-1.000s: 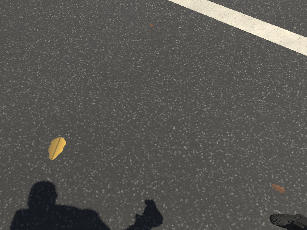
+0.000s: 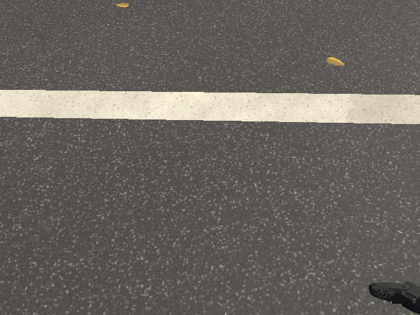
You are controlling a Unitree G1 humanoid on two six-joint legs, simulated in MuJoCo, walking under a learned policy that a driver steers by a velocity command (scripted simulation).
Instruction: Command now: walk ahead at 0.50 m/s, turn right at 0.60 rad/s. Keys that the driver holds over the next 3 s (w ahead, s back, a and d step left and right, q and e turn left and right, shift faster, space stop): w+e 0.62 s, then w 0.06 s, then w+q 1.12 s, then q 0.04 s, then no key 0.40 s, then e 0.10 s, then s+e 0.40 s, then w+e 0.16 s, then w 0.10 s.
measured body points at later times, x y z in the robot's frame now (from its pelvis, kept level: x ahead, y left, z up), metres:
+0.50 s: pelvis +0.26 +0.02 +0.00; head +0.29 +0.00 +0.45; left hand +0.54 +0.19 -0.08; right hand +0.19 -0.27 -0.13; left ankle +0.20 +0.15 -0.74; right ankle +0.37 -0.18 -0.69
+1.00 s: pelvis +0.51 -0.14 +0.00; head +0.52 -0.15 +0.45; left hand +0.68 +0.09 -0.11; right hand +0.55 -0.44 -0.11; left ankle +0.76 -0.05 -0.68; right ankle +0.41 -0.17 -0.74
